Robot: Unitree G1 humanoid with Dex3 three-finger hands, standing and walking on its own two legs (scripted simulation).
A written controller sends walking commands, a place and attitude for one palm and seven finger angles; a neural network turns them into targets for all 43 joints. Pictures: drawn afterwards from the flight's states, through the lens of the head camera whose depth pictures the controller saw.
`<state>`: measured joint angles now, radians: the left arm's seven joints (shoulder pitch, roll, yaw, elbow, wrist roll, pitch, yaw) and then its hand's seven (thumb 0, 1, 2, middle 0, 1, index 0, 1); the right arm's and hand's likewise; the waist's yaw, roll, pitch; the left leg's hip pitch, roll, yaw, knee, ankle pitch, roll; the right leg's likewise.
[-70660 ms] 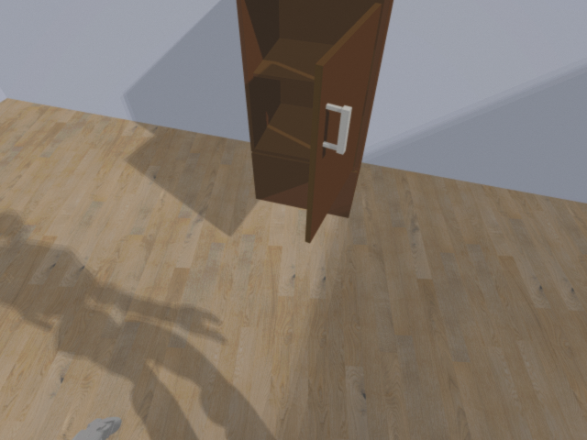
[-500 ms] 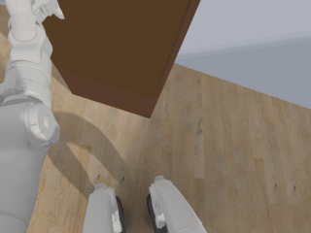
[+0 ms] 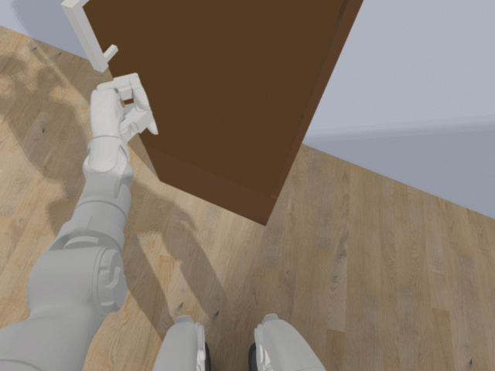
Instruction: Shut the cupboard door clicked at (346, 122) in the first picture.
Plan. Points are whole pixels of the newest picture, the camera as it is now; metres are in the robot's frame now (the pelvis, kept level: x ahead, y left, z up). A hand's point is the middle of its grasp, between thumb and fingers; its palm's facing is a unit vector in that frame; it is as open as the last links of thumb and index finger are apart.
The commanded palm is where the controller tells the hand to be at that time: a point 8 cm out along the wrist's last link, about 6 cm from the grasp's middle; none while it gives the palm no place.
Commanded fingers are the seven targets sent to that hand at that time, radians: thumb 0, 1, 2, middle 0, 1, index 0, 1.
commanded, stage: pull the fist back off the door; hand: left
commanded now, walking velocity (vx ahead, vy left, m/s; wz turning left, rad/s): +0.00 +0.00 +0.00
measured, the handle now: (94, 31) +0.67 +0.20 +0.07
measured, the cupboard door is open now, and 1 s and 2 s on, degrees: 0 0 0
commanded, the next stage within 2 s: draw the hand back to the body in 0.16 s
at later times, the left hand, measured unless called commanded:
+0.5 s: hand (129, 124) +0.46 +0.13 +0.09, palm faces +0.06 -1.00 -0.06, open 3.1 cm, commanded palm +0.41 +0.18 +0.11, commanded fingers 0.00 0.90 0.90 -1.30 -1.50 -1.30 -1.50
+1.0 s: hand out of the picture +0.31 +0.21 +0.17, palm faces +0.15 -0.96 -0.21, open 3.2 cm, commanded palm +0.27 +0.26 +0.19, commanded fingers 0.00 0.90 0.90 -0.83 -0.99 -0.83 -0.99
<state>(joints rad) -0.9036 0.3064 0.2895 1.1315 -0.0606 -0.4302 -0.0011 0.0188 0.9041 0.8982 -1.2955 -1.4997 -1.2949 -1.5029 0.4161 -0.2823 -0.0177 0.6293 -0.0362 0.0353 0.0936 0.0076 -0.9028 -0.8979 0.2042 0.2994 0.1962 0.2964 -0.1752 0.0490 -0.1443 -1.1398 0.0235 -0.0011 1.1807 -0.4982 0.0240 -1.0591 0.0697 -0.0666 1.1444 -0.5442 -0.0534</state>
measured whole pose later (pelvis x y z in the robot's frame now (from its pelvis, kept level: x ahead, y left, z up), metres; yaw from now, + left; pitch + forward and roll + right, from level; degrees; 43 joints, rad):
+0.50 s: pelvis +0.00 +0.01 +0.02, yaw -2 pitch +20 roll -1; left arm -0.64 0.24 0.27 0.89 -0.08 -0.44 0.02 0.02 0.90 0.90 -1.29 -1.50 -1.29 -1.50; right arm 0.41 -0.24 0.00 0.60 0.00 0.09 0.07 0.01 -0.90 -0.90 0.20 0.30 0.20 0.30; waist -0.12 0.07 -0.15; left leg -0.96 0.02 0.06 1.08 -0.47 0.04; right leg -0.91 0.07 0.00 1.07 -0.51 -0.04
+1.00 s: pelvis +0.01 +0.02 +0.08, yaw +1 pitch +3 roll -1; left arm 0.01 0.29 0.07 0.14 -0.09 -0.10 0.05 0.02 0.90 0.90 -1.08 -1.26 -1.08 -1.27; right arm 0.18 -0.24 0.03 0.51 0.07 0.06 -0.08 0.01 -0.90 -0.90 0.20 0.30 0.19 0.30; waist 0.01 0.04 -0.07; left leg -0.39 -0.02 0.03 0.66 -0.32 0.05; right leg -0.31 0.03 -0.01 0.62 -0.36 -0.02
